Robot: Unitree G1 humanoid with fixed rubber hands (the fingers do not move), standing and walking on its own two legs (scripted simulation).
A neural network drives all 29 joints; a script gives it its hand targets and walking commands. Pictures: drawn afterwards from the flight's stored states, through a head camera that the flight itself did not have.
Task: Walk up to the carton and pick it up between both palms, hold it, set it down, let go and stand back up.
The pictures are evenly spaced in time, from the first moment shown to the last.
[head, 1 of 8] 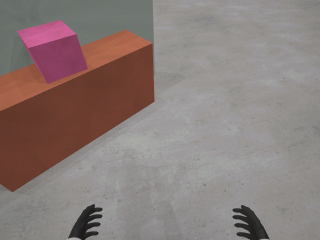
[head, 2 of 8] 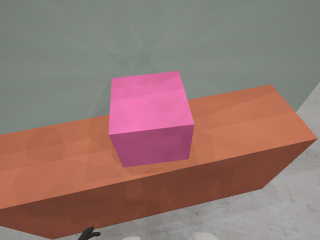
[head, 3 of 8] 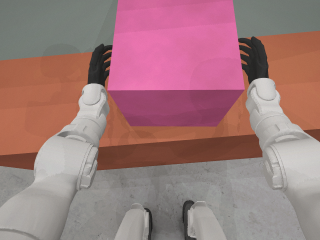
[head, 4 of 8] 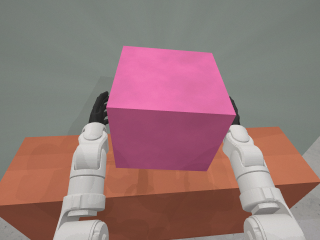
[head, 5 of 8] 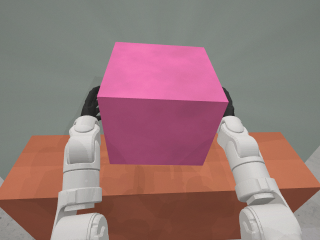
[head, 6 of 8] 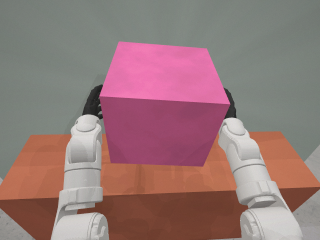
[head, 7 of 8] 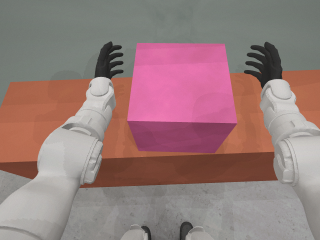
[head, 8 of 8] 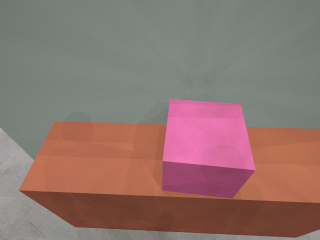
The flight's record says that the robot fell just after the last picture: no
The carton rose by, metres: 0.29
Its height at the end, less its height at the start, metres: +0.00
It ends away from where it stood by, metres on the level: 0.03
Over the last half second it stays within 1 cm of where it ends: yes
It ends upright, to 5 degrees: yes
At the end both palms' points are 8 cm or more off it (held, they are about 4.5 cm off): yes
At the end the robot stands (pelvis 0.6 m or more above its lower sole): yes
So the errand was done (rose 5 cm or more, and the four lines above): yes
